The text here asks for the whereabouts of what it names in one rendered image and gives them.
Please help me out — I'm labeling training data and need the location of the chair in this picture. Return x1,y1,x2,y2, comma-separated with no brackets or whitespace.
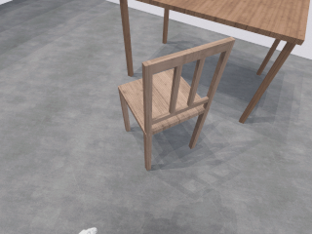
118,37,236,171

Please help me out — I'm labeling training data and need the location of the table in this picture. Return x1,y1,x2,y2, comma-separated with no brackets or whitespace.
119,0,310,124

